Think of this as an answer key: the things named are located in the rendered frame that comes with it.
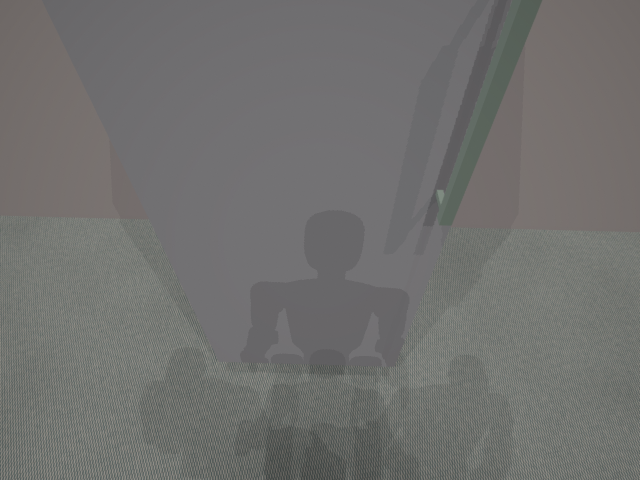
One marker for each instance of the handle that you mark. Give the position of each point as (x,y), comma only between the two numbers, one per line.
(514,34)

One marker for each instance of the fridge door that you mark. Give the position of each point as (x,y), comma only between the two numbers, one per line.
(287,154)

